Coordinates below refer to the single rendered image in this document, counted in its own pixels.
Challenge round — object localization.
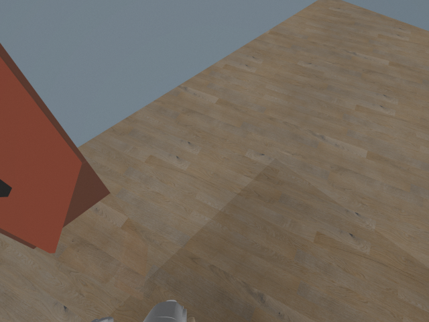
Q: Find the cupboard door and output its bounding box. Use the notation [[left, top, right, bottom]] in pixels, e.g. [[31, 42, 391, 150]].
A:
[[0, 57, 82, 254]]

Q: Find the left robot thigh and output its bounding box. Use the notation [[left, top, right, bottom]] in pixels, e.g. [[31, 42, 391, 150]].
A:
[[143, 301, 187, 322]]

